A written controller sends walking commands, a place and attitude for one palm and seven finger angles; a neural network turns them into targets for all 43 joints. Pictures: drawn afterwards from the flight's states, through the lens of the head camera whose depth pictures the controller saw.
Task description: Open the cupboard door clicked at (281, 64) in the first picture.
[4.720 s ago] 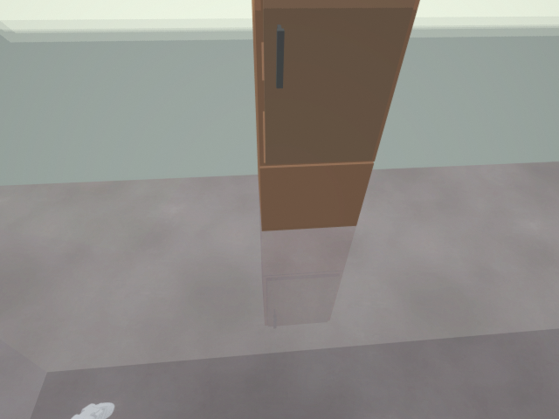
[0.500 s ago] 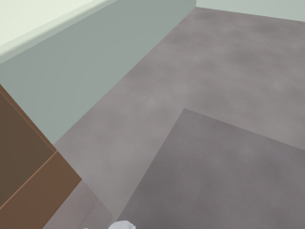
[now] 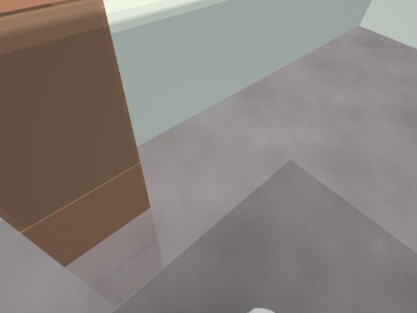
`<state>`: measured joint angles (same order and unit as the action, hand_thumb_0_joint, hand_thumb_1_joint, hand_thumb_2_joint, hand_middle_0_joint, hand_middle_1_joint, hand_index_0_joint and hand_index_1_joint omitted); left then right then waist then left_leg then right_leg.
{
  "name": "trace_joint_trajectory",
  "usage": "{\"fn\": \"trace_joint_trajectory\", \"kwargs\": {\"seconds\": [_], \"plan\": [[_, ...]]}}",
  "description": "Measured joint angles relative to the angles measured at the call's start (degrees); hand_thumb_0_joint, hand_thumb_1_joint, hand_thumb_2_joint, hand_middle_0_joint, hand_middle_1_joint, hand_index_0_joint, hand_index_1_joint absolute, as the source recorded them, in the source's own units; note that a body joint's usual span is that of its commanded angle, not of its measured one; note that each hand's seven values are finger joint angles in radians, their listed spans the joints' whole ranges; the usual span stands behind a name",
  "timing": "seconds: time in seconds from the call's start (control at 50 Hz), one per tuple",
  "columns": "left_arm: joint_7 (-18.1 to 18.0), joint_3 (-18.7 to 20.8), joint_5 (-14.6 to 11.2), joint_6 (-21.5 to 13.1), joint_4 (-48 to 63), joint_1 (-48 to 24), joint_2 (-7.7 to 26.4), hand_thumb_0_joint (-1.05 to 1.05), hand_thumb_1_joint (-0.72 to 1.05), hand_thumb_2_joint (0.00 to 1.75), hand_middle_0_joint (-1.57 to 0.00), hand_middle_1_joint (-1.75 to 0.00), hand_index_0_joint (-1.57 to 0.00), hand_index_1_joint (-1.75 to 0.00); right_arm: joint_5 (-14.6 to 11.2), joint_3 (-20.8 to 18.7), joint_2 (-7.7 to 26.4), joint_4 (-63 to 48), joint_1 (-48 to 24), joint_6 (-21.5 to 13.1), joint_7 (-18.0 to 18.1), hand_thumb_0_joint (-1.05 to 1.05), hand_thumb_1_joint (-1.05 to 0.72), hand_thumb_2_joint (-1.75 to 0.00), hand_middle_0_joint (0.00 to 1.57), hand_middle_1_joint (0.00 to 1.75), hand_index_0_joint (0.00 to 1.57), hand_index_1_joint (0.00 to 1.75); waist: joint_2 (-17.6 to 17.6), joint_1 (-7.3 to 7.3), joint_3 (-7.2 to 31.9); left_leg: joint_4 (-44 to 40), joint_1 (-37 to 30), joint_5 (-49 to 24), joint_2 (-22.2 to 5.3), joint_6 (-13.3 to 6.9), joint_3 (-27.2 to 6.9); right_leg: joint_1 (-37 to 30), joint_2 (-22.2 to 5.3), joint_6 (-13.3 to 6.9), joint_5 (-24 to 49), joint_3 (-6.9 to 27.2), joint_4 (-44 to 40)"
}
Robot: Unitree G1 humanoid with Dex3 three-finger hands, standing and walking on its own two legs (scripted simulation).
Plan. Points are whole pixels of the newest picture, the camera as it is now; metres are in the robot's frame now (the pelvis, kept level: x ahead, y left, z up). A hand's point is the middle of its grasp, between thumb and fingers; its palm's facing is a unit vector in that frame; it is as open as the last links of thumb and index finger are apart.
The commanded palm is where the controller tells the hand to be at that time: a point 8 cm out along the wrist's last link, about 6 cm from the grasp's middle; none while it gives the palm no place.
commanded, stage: turn to face it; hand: left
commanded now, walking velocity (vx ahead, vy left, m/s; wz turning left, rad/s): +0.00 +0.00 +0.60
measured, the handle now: out of the picture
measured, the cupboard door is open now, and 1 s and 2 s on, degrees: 0 0 0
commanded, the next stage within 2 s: take the last steps up to it in 1.24 s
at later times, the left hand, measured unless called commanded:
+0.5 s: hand out of the picture +0.00 +0.16 -0.14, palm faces +0.33 -0.90 -0.28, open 7.3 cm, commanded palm none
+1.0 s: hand out of the picture -0.11 +0.25 -0.16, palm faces +0.59 -0.77 -0.25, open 7.3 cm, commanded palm none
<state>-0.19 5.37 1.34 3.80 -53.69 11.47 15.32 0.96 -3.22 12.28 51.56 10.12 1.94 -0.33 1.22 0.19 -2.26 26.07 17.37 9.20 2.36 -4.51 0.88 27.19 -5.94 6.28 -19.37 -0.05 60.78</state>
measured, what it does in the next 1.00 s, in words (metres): steps on the spot, turning left: right foot, then left foot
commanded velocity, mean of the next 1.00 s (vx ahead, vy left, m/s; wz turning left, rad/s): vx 0.00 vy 0.00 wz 0.53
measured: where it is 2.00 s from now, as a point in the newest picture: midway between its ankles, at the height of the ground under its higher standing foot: outside the picture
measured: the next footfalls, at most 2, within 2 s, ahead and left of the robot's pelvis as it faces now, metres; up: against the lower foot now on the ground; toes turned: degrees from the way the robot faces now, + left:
right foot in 0.26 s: +0.03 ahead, -0.15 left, +0.00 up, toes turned +9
left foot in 0.70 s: -0.05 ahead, +0.11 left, +0.00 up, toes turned +34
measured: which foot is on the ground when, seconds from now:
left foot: down 0.00-0.26, up 0.28-0.68, down 0.70-1.00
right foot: up 0.00-0.24, down 0.26-0.70, up 0.72-1.00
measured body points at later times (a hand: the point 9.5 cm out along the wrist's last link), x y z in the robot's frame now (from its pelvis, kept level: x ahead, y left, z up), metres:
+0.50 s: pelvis -0.02 -0.05 +0.00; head +0.00 -0.07 +0.45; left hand -0.02 +0.21 -0.12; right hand +0.09 -0.29 -0.16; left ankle -0.06 +0.10 -0.65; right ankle -0.01 -0.16 -0.74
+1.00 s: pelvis -0.06 +0.02 +0.00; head -0.05 +0.05 +0.45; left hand -0.14 +0.29 -0.14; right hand +0.16 -0.14 -0.13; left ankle -0.09 +0.09 -0.74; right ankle +0.03 -0.13 -0.66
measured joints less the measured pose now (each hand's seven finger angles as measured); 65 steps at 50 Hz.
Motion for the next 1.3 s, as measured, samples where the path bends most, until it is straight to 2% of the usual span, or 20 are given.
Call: {"fn": "trace_joint_trajectory", "kwargs": {"seconds": [0.2, 0.24, 0.26, 0.32, 0.38, 0.44, 0.5, 0.58, 0.68, 0.7, 0.72, 0.76, 0.8, 0.86, 0.96, 1.08, 1.16, 1.22, 1.26, 1.3], "plan": [[-0.66, -1.19, -0.85, -0.57, 2.42, -3.04, -2.54, 0.00, 0.91, 0.90, -0.20, -0.30, -0.20, -0.30, 0.39, -0.93, -0.37, 1.81, 3.48, 1.24, -0.19, 0.01, -0.90, -0.90, 0.21, 0.30, 0.20, 0.30, -3.14, 2.67, 0.14, 0.22, 2.96, -2.60, 3.04, 1.40, -6.54, -7.91, 4.60, -1.76, -4.45, 0.91, -18.20], [-0.69, -1.54, -1.06, -1.11, 3.11, -2.77, -3.18, 0.00, 0.91, 0.90, -0.20, -0.30, -0.20, -0.30, 0.31, -1.35, -0.02, 2.17, 4.13, 1.73, -0.27, 0.01, -0.90, -0.90, 0.21, 0.30, 0.20, 0.30, -3.62, 2.67, 0.49, 0.94, 3.80, -2.81, 3.93, 2.23, -7.70, -11.49, 5.18, -2.64, -1.70, 0.42, -26.20], [-0.78, -1.68, -0.97, -1.48, 3.37, -2.45, -3.56, 0.00, 0.91, 0.90, -0.20, -0.30, -0.20, -0.30, 0.13, -1.66, 0.27, 2.30, 4.40, 2.02, -0.34, 0.01, -0.90, -0.90, 0.21, 0.30, 0.20, 0.29, -4.03, 2.46, 0.67, 2.50, 4.71, -1.78, 4.23, 2.85, -8.12, -12.92, 5.27, -4.53, 0.62, -0.10, -29.80], [-1.14, -2.56, -0.47, -1.45, 3.31, -1.26, -4.86, 0.00, 0.91, 0.90, -0.20, -0.30, -0.21, -0.30, 0.30, -2.59, 1.21, 3.00, 5.08, 2.89, -0.36, 0.01, -0.90, -0.90, 0.20, 0.30, 0.20, 0.29, -4.96, 2.23, 0.78, 18.26, 9.89, 11.35, 4.38, 5.36, -6.14, -14.36, 4.19, -6.84, 1.99, -2.49, -30.45], [-1.25, -2.88, -0.57, -1.56, 2.75, 0.12, -5.36, 0.00, 0.90, 0.90, -0.20, -0.30, -0.21, -0.30, 0.54, -2.95, 2.10, 3.16, 5.50, 3.14, -0.92, 0.01, -0.90, -0.90, 0.20, 0.30, 0.20, 0.29, -4.59, 2.25, 0.81, 33.42, 13.49, 11.52, 2.07, 6.92, -3.08, -16.71, 2.53, -6.63, 2.48, -4.50, -32.59], [-1.17, -3.15, -0.47, -2.14, 2.24, 0.59, -5.58, 0.00, 0.90, 0.90, -0.20, -0.30, -0.21, -0.30, 0.43, -3.13, 2.76, 3.00, 5.44, 3.06, -1.21, 0.01, -0.91, -0.90, 0.20, 0.30, 0.19, 0.29, -4.24, 2.67, 0.05, 39.43, 14.08, 9.79, -1.11, 8.26, -2.05, -17.98, 1.18, -6.40, 2.43, -6.97, -33.06], [-1.03, -3.39, -0.28, -2.70, 2.17, 0.98, -5.77, 0.00, 0.90, 0.90, -0.20, -0.30, -0.21, -0.30, 0.39, -3.00, 3.10, 3.32, 4.76, 3.51, -1.23, 0.01, -0.91, -0.90, 0.20, 0.30, 0.19, 0.29, -3.53, 2.31, -0.78, 37.90, 12.43, 10.58, -3.60, 9.19, -1.42, -18.41, -0.29, -6.06, 1.79, -9.29, -32.39], [-0.65, -3.48, 0.14, -2.74, 1.98, 1.69, -5.47, 0.00, 0.90, 0.90, -0.20, -0.30, -0.21, -0.30, 0.24, -2.49, 3.21, 3.42, 2.42, 3.86, -1.32, 0.01, -0.91, -0.90, 0.20, 0.30, 0.19, 0.29, -2.19, 1.11, -1.97, 29.18, 8.35, 12.92, -5.35, 9.35, 0.59, -17.78, -2.49, -5.05, 0.66, -11.76, -30.40], [-0.32, -2.70, 0.25, -2.08, 1.31, 2.86, -3.42, 0.00, 0.90, 0.90, -0.20, -0.30, -0.21, -0.30, -0.06, -1.52, 2.86, 1.63, -1.07, 2.49, -1.37, 0.01, -0.91, -0.90, 0.20, 0.30, 0.19, 0.29, -0.14, -0.49, -3.13, 14.03, 1.34, 11.38, -4.74, 7.94, 4.10, -15.62, -5.31, -2.69, -1.73, -14.60, -25.50], [-0.25, -2.44, 0.04, -1.85, 1.21, 3.32, -2.73, 0.00, 0.90, 0.90, -0.20, -0.30, -0.21, -0.30, -0.03, -1.36, 2.87, 1.00, -1.48, 1.84, -1.44, 0.01, -0.91, -0.90, 0.20, 0.30, 0.19, 0.29, 0.37, -0.66, -3.00, 10.02, -0.39, 8.98, -4.25, 6.59, 4.61, -14.48, -6.14, -2.10, -2.81, -14.90, -23.05], [-0.19, -2.01, -0.23, -1.40, 0.84, 3.22, -1.71, 0.00, 0.90, 0.90, -0.20, -0.30, -0.21, -0.30, 0.02, -1.30, 2.35, 0.65, -2.24, 1.11, -1.37, 0.01, -0.91, -0.90, 0.20, 0.30, 0.19, 0.29, 1.73, -0.80, -3.33, 10.33, 0.13, 9.18, -3.21, 4.69, 4.77, -12.50, -6.84, -1.62, -4.94, -13.22, -18.70], [-0.52, -1.41, -0.32, -0.03, 0.02, 2.80, -0.16, 0.00, 0.90, 0.90, -0.20, -0.30, -0.21, -0.30, -0.21, -0.71, 1.52, -0.04, -3.26, -0.06, -1.17, 0.01, -0.91, -0.90, 0.20, 0.30, 0.19, 0.29, 2.93, -1.40, -3.81, 11.59, 0.78, 10.02, -2.51, 2.41, 4.58, -7.84, -4.97, -1.23, -11.15, -8.13, -7.95], [-0.76, -1.02, -0.34, 0.75, -0.78, 2.33, 0.54, 0.00, 0.91, 0.90, -0.20, -0.30, -0.20, -0.30, -0.18, -0.27, 0.99, -0.56, -3.36, -0.71, -0.53, 0.01, -0.91, -0.90, 0.20, 0.30, 0.19, 0.29, 2.58, -1.28, -3.48, 10.03, 0.13, 9.31, -2.45, 1.63, 3.74, -4.19, -2.81, -1.00, -11.65, -5.72, 0.07], [-0.44, -0.89, -0.40, 0.60, -0.77, 1.20, 0.77, 0.00, 0.91, 0.90, -0.20, -0.30, -0.20, -0.30, -0.02, 0.17, 0.61, -0.70, -2.93, -0.81, 0.26, 0.01, -0.90, -0.90, 0.20, 0.30, 0.20, 0.29, 1.41, -0.89, -2.94, 5.92, -1.63, 6.76, -1.93, 1.25, 2.17, -0.96, -1.11, -0.65, -7.55, -3.77, 4.60], [-0.25, -1.11, -0.38, -0.11, 0.59, -0.86, 0.39, 0.00, 0.91, 0.90, -0.20, -0.30, -0.20, -0.30, -0.04, 0.83, -0.20, 0.03, -1.26, -0.63, 0.46, 0.01, -0.90, -0.90, 0.20, 0.30, 0.20, 0.29, 0.43, -0.46, -1.85, 0.83, -3.92, 3.52, -0.19, 0.52, 0.07, 0.16, -0.15, -0.11, -2.62, -1.38, 1.96], [-0.58, -1.59, -0.48, -0.04, 1.31, -2.82, -1.03, 0.00, 0.91, 0.90, -0.20, -0.30, -0.20, -0.30, 0.25, 0.97, -1.28, 1.25, 1.50, -0.03, 0.33, 0.01, -0.90, -0.90, 0.21, 0.30, 0.20, 0.29, -0.59, 0.85, -0.76, -0.70, -4.49, 1.99, 1.51, 0.48, -2.19, -2.39, 1.22, -0.36, -3.34, -0.43, -5.41], [-0.76, -2.18, -0.68, -0.35, 1.66, -3.35, -2.50, 0.00, 0.91, 0.90, -0.20, -0.30, -0.20, -0.30, 0.47, 0.72, -1.33, 2.37, 3.12, 0.52, 0.33, 0.01, -0.90, -0.90, 0.21, 0.30, 0.20, 0.29, -1.83, 1.81, -0.48, -0.08, -3.69, 1.68, 2.03, 1.11, -3.54, -6.06, 2.76, -1.39, -4.33, -0.63, -13.41], [-0.88, -2.74, -0.91, -1.26, 1.93, -2.89, -3.61, 0.00, 0.91, 0.90, -0.20, -0.30, -0.20, -0.30, 0.32, 0.39, -1.05, 3.32, 4.25, 0.82, 0.34, 0.01, -0.90, -0.90, 0.21, 0.30, 0.20, 0.29, -2.70, 2.02, -0.12, 1.74, -2.22, 2.06, 2.44, 2.02, -4.38, -10.78, 3.93, -2.20, 0.00, -1.09, -23.54], [-1.11, -3.02, -0.69, -2.28, 1.75, -2.28, -4.42, 0.00, 0.91, 0.90, -0.20, -0.30, -0.20, -0.30, -0.15, 0.07, -0.62, 4.04, 4.83, 0.93, 0.26, 0.01, -0.90, -0.90, 0.21, 0.30, 0.20, 0.29, -3.58, 1.72, 0.09, 5.00, -0.35, 3.67, 2.36, 2.97, -4.84, -13.50, 4.50, -4.47, 2.44, -1.81, -29.57], [-1.09, -3.65, -0.38, -2.54, 1.52, -1.56, -5.44, 0.00, 0.91, 0.90, -0.20, -0.30, -0.20, -0.30, -0.24, -0.54, -0.10, 4.54, 5.12, 1.58, 0.35, 0.01, -0.90, -0.90, 0.20, 0.30, 0.20, 0.29, -4.67, 1.94, -0.11, 13.72, 2.73, 12.41, 2.28, 4.24, -4.96, -13.57, 4.57, -6.84, 2.64, -3.19, -29.07]]}}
